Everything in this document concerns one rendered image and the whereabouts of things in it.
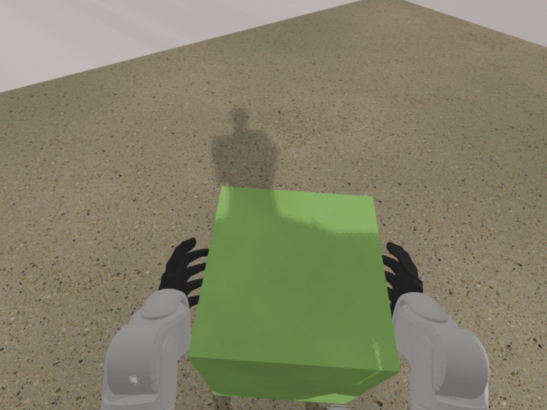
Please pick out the right robot hand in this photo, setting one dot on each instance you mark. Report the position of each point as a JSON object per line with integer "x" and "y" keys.
{"x": 406, "y": 279}

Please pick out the robot left forearm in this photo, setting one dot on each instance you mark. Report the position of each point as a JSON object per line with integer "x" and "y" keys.
{"x": 141, "y": 364}

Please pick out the left robot hand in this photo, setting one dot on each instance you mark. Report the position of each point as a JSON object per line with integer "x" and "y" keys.
{"x": 177, "y": 273}

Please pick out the carton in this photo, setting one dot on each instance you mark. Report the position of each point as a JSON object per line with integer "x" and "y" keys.
{"x": 294, "y": 303}

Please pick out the robot right forearm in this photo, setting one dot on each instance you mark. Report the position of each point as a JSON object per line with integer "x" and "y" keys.
{"x": 449, "y": 365}

